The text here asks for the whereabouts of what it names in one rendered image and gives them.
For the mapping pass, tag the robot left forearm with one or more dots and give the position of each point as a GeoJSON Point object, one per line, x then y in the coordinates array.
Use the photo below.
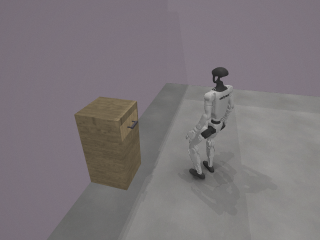
{"type": "Point", "coordinates": [201, 123]}

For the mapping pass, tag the cabinet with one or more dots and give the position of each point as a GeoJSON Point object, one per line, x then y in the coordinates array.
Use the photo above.
{"type": "Point", "coordinates": [110, 161]}

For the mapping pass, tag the robot right upper arm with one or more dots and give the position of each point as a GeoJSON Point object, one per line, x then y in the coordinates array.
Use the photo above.
{"type": "Point", "coordinates": [231, 97]}

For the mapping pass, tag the robot right forearm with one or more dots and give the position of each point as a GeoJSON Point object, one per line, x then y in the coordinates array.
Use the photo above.
{"type": "Point", "coordinates": [228, 111]}

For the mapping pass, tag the robot right hand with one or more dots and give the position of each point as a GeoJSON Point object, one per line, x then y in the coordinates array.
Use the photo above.
{"type": "Point", "coordinates": [224, 121]}

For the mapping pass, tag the right robot foot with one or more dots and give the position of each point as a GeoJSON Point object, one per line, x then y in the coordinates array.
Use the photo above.
{"type": "Point", "coordinates": [211, 168]}

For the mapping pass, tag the left robot foot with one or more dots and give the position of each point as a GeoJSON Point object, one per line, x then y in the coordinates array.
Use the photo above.
{"type": "Point", "coordinates": [195, 173]}

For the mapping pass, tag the handle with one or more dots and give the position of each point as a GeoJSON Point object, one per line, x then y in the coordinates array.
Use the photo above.
{"type": "Point", "coordinates": [133, 125]}

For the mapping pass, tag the drawer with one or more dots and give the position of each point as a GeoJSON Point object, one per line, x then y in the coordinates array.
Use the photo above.
{"type": "Point", "coordinates": [128, 123]}

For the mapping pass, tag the robot foot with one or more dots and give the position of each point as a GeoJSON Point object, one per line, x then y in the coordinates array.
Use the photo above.
{"type": "Point", "coordinates": [211, 168]}
{"type": "Point", "coordinates": [195, 173]}

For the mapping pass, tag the robot left hand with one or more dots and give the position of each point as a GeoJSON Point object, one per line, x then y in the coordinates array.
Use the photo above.
{"type": "Point", "coordinates": [190, 135]}

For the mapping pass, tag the robot left upper arm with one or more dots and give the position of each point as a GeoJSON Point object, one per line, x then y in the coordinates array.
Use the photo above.
{"type": "Point", "coordinates": [208, 99]}

